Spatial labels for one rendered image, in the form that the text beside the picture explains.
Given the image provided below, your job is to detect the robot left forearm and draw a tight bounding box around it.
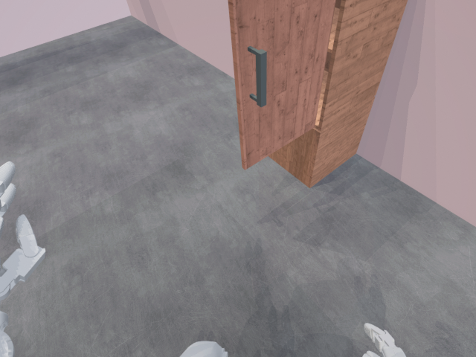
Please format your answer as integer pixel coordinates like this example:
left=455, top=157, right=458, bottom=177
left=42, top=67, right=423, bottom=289
left=0, top=311, right=15, bottom=357

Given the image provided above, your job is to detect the cupboard door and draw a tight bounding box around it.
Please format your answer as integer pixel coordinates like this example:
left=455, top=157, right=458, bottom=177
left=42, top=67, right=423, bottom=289
left=228, top=0, right=336, bottom=170

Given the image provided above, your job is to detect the left robot thigh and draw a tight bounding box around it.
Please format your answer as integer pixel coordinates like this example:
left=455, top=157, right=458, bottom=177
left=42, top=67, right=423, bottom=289
left=180, top=341, right=228, bottom=357

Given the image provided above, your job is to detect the right robot hand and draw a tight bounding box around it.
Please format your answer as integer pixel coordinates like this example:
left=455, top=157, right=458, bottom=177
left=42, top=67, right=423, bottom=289
left=362, top=323, right=406, bottom=357

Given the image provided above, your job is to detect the handle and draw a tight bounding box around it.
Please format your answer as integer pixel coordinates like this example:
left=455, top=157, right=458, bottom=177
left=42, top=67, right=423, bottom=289
left=248, top=46, right=267, bottom=107

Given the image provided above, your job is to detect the left robot hand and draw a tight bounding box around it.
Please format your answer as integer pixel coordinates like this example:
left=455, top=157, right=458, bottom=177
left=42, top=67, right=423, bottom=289
left=0, top=161, right=45, bottom=303

